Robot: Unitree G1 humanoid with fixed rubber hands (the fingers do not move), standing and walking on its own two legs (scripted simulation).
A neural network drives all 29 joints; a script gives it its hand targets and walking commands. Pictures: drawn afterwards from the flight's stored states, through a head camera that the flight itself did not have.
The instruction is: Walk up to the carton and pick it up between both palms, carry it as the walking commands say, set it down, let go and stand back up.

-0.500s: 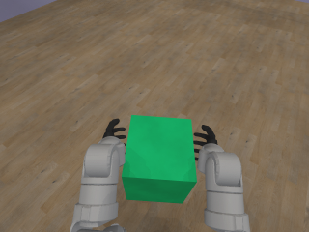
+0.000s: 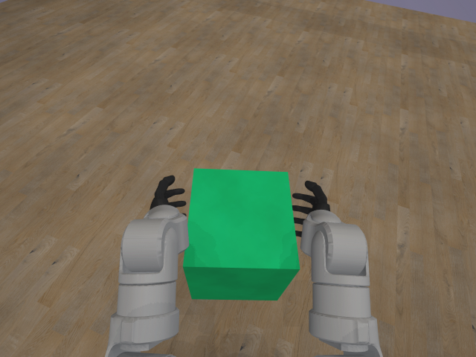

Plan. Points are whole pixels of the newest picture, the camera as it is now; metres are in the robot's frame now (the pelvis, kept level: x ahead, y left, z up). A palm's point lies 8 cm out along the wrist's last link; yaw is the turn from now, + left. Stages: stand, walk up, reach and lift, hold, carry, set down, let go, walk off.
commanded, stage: carry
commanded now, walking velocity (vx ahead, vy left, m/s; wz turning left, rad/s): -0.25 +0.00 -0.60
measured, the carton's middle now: (237, 238) +0.34 +0.03 +0.00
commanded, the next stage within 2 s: none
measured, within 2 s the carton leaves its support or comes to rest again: neither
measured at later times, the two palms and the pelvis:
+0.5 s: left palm out of the picture +0.12 +0.04 +0.06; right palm out of the picture +0.04 -0.19 +0.07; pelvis -0.22 +0.02 -0.02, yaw -18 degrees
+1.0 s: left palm out of the picture -0.11 -0.03 +0.07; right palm out of the picture -0.27 -0.21 +0.06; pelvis -0.43 +0.09 -0.01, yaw -36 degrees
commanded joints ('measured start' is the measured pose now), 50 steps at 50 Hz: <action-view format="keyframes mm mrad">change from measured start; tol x64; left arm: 1 -468 -1054 -617 88 -447 9 -496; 50 -436 -1030 -538 -8 -336 -32 -478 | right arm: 1 -379 1010 533 -11 398 -11 332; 50 -529 1093 678 -87 562 15 358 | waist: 1 -96 258 -393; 7 -53 -462 -398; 26 -70 383 -295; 50 -50 -199 -435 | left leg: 1 404 204 -95 3 811 131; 7 -259 -21 12 371 -382 -73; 25 265 231 -484 -340 -307 140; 35 390 184 -80 -15 799 133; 42 -257 -26 32 329 -359 -81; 50 -220 -87 -110 498 -196 -68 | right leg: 1 -13 27 -93 -203 -67 -10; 8 449 -395 347 -485 1255 -208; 23 218 -144 286 -744 319 1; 26 -150 8 45 50 -91 17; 37 3 18 -93 -271 -44 -23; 43 388 -404 390 -523 1081 -213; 50 389 -253 297 -577 523 -168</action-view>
